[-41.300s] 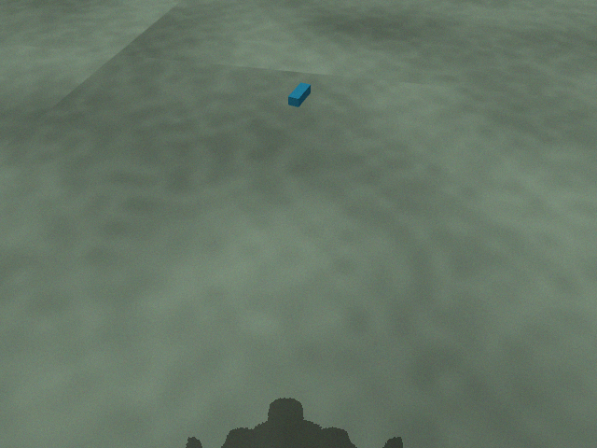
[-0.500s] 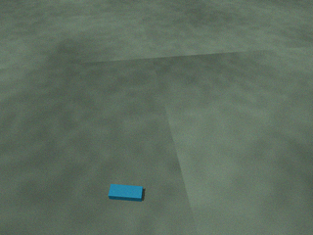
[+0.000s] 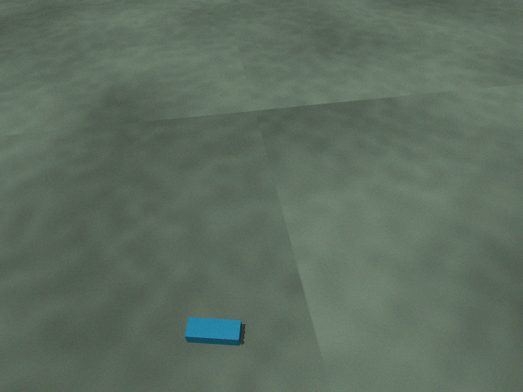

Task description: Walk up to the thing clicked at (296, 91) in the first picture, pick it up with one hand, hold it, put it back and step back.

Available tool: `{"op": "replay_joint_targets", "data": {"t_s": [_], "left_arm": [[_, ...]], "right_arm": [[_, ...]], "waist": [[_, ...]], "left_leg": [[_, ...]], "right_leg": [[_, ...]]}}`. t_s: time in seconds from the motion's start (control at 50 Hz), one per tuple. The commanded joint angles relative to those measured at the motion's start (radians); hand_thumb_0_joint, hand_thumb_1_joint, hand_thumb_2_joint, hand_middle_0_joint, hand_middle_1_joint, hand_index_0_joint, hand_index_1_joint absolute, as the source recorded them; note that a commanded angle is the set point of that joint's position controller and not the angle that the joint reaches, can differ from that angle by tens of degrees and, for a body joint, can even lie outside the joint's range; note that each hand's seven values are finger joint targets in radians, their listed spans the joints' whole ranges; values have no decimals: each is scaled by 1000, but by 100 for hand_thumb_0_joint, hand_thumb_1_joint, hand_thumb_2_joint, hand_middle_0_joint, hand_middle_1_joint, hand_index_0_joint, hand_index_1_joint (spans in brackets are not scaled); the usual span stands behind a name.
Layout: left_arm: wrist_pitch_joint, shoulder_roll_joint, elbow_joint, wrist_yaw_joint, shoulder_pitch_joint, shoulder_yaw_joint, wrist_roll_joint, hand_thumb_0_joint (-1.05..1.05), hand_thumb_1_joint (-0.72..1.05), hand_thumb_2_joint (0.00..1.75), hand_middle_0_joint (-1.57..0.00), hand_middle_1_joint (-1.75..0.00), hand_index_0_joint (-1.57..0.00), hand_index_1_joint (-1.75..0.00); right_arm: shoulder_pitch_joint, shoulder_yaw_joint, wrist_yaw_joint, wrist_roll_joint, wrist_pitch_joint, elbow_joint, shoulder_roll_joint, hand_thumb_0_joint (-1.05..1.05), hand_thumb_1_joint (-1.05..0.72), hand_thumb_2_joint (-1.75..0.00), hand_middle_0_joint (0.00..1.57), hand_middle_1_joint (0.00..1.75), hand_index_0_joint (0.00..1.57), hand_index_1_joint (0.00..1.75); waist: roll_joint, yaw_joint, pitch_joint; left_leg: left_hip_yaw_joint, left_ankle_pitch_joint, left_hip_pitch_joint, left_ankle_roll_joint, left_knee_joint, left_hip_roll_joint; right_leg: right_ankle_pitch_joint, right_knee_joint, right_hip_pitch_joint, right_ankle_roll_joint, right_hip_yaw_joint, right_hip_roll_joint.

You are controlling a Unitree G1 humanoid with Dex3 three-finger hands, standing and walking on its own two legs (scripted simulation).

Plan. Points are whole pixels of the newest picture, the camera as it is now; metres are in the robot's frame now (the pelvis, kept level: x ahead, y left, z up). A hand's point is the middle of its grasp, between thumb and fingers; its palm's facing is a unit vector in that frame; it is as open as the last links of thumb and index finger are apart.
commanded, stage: stand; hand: left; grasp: from above
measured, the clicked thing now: (214, 331) +0.49 +0.21 -0.75
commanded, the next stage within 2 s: step back in 1.60 s
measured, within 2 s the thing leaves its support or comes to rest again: neither
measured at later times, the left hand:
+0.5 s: hand out of the picture +0.08 +0.23 -0.16, palm faces +0.01 -0.94 -0.33, open 7.4 cm
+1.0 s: hand out of the picture +0.10 +0.23 -0.15, palm faces +0.00 -0.94 -0.34, open 7.4 cm
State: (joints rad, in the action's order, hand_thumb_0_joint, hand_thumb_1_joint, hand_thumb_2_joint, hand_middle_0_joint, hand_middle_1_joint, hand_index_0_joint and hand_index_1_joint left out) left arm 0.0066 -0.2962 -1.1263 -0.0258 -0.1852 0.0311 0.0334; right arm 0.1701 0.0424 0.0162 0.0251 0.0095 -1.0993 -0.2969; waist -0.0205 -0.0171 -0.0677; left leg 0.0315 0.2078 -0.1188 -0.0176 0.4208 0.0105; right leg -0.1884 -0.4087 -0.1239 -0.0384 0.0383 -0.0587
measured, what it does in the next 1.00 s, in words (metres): stands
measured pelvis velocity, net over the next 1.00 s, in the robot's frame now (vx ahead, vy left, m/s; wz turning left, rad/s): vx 0.02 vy -0.01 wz -0.01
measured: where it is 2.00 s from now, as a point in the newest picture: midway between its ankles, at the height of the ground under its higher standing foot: outside the picture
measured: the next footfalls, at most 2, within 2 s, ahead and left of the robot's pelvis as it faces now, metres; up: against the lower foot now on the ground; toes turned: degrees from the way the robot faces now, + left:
none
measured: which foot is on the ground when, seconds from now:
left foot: down 0.00-1.00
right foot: down 0.00-1.00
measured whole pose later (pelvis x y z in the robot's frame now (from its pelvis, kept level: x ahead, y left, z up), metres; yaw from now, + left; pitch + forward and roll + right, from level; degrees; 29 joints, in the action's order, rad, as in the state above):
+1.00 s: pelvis +0.02 -0.01 +0.00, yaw +0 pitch -3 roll +0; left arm 0.00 -0.32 -1.14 -0.01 -0.11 0.02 0.02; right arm 0.11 0.02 0.01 0.02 0.00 -1.14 -0.33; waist -0.01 -0.01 -0.07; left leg 0.03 0.20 -0.09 -0.04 0.34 0.03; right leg -0.19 -0.35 -0.10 -0.02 0.04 -0.03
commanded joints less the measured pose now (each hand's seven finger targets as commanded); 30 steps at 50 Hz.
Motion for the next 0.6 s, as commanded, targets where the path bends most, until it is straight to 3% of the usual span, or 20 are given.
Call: {"op": "replay_joint_targets", "data": {"t_s": [0.0, 0.04, 0.08, 0.12, 0.22, 0.28, 0.32, 0.42, 0.48, 0.58], "left_arm": [[-21, -208, 48, -11, 46, 39, -3, 0, 90, 90, -20, -30, -20, -30], [-20, -215, 47, -10, 50, 42, -6, 0, 90, 90, -20, -30, -20, -30], [-22, -212, 46, -9, 55, 41, -7, 0, 90, 90, -20, -30, -20, -30], [-20, -215, 44, -5, 59, 41, -8, 0, 90, 90, -20, -30, -20, -30], [-24, -217, 39, -3, 70, 42, -11, 0, 90, 90, -20, -30, -20, -30], [-23, -209, 37, -2, 74, 41, -15, 0, 90, 90, -20, -30, -20, -30], [-21, -210, 29, -1, 80, 40, -16, 0, 90, 90, -20, -30, -20, -30], [-21, -207, 28, 1, 86, 37, -16, 0, 90, 90, -20, -30, -20, -30], [-17, -208, 23, 4, 90, 35, -15, 0, 90, 90, -20, -30, -20, -30], [-23, -215, 30, 4, 103, 34, -15, 0, 90, 90, -20, -30, -20, -30]], "right_arm": [[-28, 30, 4, 0, -16, 55, -182, 0, -90, -90, 20, 30, 20, 30], [-19, 28, 4, 0, -15, 49, -182, 0, -90, -90, 20, 30, 20, 30], [-29, 25, 3, -1, -19, 51, -180, 0, -90, -90, 20, 30, 20, 30], [-30, 23, 4, 1, -20, 49, -189, 0, -90, -90, 20, 30, 20, 30], [-34, 18, 6, -2, -26, 42, -201, 0, -90, -90, 20, 30, 20, 30], [-39, 12, 9, -3, -30, 38, -205, 0, -90, -90, 20, 30, 20, 30], [-40, 9, 10, -3, -28, 33, -202, 0, -90, -90, 20, 30, 20, 30], [-46, 6, 11, -5, -30, 26, -208, 0, -90, -90, 20, 30, 20, 30], [-49, 4, 10, -5, -27, 20, -210, 0, -90, -90, 20, 30, 20, 30], [-63, 6, 6, -7, -27, 22, -211, 0, -90, -90, 20, 30, 20, 30]], "waist": [[37, 9, -29], [26, 9, -22], [27, 5, -2], [4, 5, -13], [13, 4, 25], [-8, 3, 50], [6, 5, 28], [4, 5, 50], [10, 7, 13], [17, 10, 34]], "left_leg": [[72, 45, -66, 38, -99, 63], [74, 60, -73, 39, -104, 66], [75, 14, -63, 40, -104, 73], [78, 55, -78, 37, -118, 72], [78, -42, -44, 37, -117, 85], [74, -130, -24, 36, -111, 92], [73, -88, -38, 36, -124, 90], [69, -137, -11, 33, -121, 96], [68, -60, -24, 29, -139, 92], [65, -83, -23, 30, -134, 97]], "right_leg": [[-147, 146, -42, 36, -90, -66], [-150, 145, -31, 39, -94, -69], [-118, 140, -10, 43, -95, -73], [-118, 133, -19, 41, -86, -63], [-27, 118, 13, 41, -83, -67], [81, 103, 40, 43, -75, -71], [36, 110, 32, 40, -70, -64], [91, 110, 45, 39, -70, -69], [19, 123, 9, 39, -68, -59], [26, 127, 26, 41, -74, -67]]}}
